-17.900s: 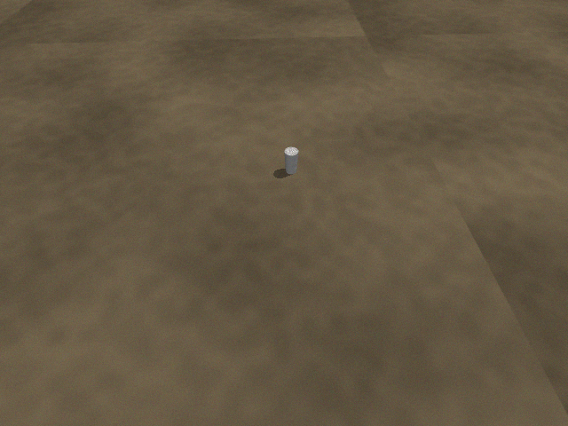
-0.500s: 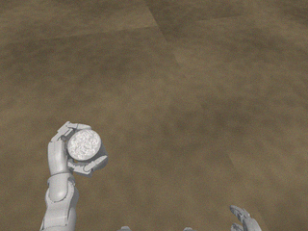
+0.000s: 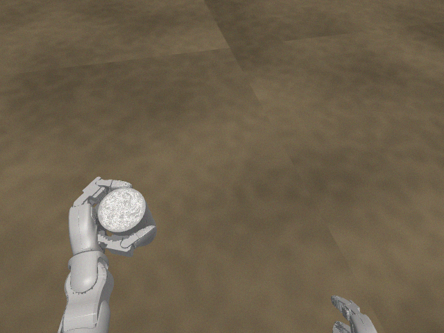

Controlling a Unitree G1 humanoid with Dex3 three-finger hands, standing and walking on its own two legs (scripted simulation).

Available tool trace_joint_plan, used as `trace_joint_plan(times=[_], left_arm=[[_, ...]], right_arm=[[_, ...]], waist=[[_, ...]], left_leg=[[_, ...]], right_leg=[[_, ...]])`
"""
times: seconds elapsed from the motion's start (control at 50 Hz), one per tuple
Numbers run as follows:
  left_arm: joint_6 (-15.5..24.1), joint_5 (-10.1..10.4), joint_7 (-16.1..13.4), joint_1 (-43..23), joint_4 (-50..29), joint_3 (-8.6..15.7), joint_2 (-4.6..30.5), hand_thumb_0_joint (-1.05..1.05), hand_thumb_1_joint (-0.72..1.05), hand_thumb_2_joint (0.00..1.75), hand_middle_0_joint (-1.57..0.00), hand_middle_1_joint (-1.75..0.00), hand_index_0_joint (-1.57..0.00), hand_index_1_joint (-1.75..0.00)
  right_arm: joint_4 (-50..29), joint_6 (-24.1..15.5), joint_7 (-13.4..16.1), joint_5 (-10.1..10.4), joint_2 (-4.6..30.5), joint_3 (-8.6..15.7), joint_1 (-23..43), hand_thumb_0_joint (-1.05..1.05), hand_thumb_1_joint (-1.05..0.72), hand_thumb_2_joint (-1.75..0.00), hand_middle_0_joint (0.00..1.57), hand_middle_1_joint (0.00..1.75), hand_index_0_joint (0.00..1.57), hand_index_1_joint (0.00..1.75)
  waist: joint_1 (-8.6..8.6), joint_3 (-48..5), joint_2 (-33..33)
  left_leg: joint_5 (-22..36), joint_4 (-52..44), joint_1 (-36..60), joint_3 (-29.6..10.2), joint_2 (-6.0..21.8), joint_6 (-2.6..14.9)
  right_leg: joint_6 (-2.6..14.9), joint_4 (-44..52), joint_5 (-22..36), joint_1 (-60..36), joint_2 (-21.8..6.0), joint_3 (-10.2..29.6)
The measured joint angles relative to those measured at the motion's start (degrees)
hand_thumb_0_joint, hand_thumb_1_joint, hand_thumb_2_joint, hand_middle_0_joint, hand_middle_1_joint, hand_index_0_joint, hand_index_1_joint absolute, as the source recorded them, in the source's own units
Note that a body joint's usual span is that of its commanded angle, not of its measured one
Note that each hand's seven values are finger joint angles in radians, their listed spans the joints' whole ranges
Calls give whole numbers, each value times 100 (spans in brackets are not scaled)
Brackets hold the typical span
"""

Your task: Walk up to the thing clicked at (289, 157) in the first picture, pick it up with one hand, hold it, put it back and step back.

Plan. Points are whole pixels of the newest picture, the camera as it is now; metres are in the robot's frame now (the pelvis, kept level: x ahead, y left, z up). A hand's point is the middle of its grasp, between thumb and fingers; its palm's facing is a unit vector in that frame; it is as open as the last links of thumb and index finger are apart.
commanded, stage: hold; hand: left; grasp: from the side
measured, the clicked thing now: (133, 221) +0.32 +0.17 +0.02
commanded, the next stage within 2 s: crouch in 1.96 s
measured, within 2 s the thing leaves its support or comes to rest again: neither
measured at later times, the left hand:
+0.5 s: hand (121, 214) +0.32 +0.19 +0.06, palm faces +0.26 -0.97 +0.00, open 10.3 cm
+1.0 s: hand (122, 217) +0.32 +0.18 +0.05, palm faces +0.25 -0.97 +0.00, open 10.3 cm
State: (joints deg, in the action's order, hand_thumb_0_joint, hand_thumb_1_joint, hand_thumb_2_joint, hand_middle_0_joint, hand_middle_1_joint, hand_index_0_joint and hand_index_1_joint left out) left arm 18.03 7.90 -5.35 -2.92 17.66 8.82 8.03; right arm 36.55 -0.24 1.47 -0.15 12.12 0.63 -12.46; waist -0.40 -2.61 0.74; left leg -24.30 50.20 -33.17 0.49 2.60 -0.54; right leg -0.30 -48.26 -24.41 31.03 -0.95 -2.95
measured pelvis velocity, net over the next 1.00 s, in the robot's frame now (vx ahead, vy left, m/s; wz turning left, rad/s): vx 0.00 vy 0.00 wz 0.00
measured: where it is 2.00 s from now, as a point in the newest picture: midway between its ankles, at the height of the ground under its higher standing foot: outside the picture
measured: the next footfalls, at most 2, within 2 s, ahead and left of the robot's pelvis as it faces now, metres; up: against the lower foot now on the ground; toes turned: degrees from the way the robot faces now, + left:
none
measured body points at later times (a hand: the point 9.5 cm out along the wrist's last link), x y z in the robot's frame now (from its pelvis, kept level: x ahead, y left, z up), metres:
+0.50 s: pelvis +0.00 +0.00 +0.00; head +0.04 +0.01 +0.45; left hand +0.30 +0.24 +0.06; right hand +0.14 -0.24 -0.10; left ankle +0.01 +0.12 -0.70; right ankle +0.00 -0.12 -0.70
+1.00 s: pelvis +0.00 +0.00 +0.00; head +0.04 +0.01 +0.45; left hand +0.30 +0.24 +0.05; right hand +0.14 -0.24 -0.10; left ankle +0.01 +0.12 -0.70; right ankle +0.00 -0.12 -0.70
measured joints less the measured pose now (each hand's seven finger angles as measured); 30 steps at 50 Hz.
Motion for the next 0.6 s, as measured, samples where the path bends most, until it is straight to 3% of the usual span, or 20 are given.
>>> trace_joint_plan(times=[0.6], left_arm=[[52, 21, 106, -22, 163, 57, 14, -3, -47, 92, -76, -105, -80, -109]], right_arm=[[39, -29, -28, 8, 6, 29, 51, 1, -93, -90, 20, 30, 20, 30]], waist=[[-11, 69, -9]], left_leg=[[73, -140, 116, 6, -12, 15]], right_leg=[[-13, 152, 80, -121, -5, 6]])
